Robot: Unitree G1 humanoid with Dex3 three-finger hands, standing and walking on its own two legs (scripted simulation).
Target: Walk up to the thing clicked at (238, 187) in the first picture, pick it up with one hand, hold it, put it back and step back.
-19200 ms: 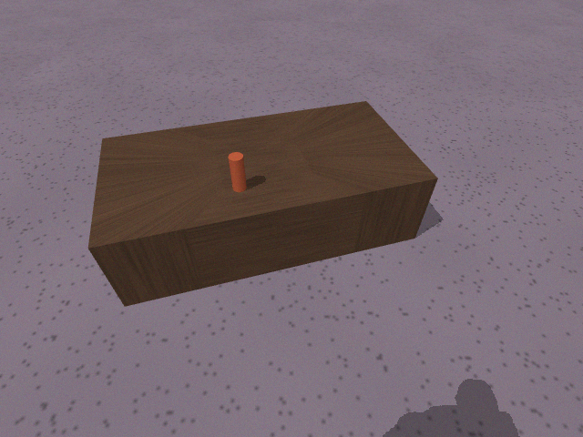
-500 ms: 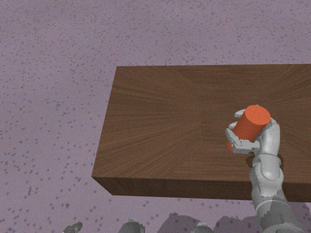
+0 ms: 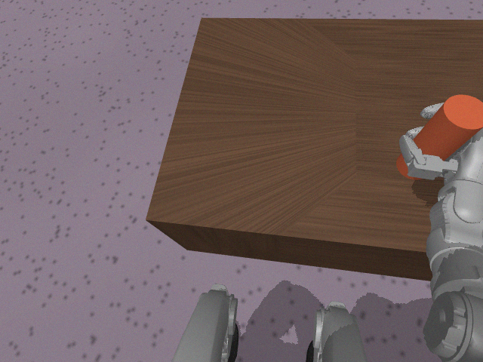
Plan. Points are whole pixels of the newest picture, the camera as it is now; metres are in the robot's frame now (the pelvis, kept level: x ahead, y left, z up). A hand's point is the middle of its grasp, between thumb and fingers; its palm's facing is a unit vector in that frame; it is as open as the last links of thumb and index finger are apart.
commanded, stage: crouch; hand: right
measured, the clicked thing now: (435, 142) +0.50 -0.22 +0.01
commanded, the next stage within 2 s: lower in 0.50 s
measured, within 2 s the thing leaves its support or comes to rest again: rests again in 1.54 s
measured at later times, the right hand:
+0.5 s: hand (416, 146) +0.52 -0.22 -0.05, palm faces +0.24 +0.97 -0.02, open 7.6 cm
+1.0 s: hand (401, 157) +0.54 -0.22 -0.11, palm faces +0.24 +0.97 -0.03, open 7.6 cm
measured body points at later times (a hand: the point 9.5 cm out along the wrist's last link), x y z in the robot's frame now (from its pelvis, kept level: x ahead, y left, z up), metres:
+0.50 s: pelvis -0.01 +0.00 -0.06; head +0.20 -0.04 +0.34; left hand +0.04 +0.27 -0.17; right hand +0.50 -0.27 -0.04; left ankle +0.06 +0.14 -0.55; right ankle +0.04 -0.13 -0.55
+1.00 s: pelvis -0.02 +0.00 -0.11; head +0.21 -0.04 +0.27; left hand +0.02 +0.28 -0.23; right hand +0.52 -0.27 -0.11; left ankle +0.06 +0.14 -0.55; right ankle +0.04 -0.13 -0.55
